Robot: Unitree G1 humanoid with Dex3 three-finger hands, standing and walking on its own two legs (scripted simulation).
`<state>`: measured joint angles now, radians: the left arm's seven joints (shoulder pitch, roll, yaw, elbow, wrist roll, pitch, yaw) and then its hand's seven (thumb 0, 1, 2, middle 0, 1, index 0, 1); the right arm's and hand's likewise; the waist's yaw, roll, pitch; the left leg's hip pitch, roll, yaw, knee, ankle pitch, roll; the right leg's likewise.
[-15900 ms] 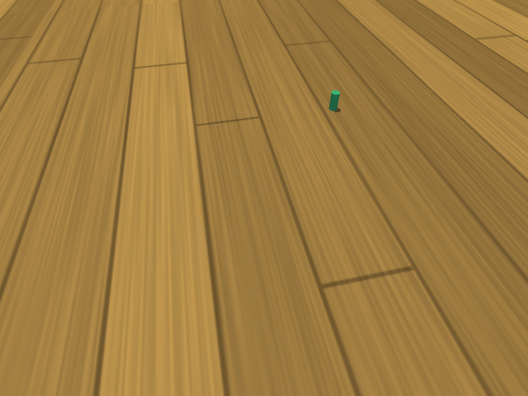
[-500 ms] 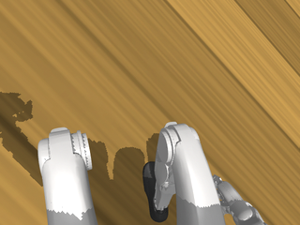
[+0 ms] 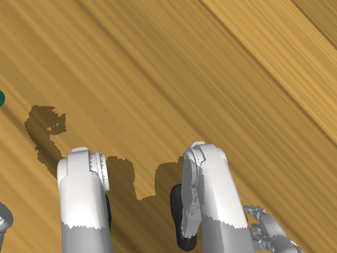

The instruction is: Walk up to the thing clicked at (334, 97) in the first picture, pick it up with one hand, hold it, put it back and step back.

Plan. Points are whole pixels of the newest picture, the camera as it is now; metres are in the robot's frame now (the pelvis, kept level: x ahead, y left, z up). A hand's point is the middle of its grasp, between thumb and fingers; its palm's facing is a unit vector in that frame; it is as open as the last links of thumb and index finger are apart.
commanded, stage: settle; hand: left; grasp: from the side
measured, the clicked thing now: out of the picture +0.43 +0.39 -0.09
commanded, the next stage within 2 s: lift in 0.74 s
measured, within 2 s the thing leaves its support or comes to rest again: neither
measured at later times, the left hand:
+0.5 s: hand out of the picture +0.44 +0.38 +0.01, palm faces +0.47 -0.88 -0.08, open 5.0 cm
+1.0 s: hand out of the picture +0.44 +0.37 +0.02, palm faces +0.46 -0.89 -0.07, open 4.9 cm
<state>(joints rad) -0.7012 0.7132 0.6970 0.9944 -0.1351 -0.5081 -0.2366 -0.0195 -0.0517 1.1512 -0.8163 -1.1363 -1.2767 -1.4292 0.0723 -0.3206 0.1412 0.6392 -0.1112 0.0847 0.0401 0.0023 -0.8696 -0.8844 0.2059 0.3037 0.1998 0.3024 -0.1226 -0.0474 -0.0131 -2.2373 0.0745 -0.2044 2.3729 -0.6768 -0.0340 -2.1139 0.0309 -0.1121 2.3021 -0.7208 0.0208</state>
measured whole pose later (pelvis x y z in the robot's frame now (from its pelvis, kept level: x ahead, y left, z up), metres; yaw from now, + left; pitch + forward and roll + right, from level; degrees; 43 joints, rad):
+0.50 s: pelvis +0.00 +0.00 +0.02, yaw +1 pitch +31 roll -8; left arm -0.72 0.67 0.68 0.98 -0.09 -0.48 -0.20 -0.02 -0.04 1.14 -0.82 -1.14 -1.27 -1.41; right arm 0.11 -0.29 0.09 0.66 -0.10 0.07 0.03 0.00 -0.87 -0.89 0.21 0.30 0.20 0.30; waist -0.12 -0.03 -0.06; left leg -2.20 0.07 -0.16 2.29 -0.66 -0.02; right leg -2.08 0.02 -0.09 2.23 -0.71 0.03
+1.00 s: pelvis +0.00 +0.00 +0.03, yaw +2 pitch +32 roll -7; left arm -0.74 0.63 0.67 0.99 -0.08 -0.49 -0.19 -0.02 -0.03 1.12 -0.81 -1.14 -1.29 -1.41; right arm 0.12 -0.28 0.08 0.68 -0.10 0.06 0.03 0.00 -0.88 -0.89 0.21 0.30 0.20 0.30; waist -0.12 -0.02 -0.08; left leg -2.17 0.07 -0.15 2.25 -0.65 -0.02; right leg -2.06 0.01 -0.08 2.21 -0.71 0.02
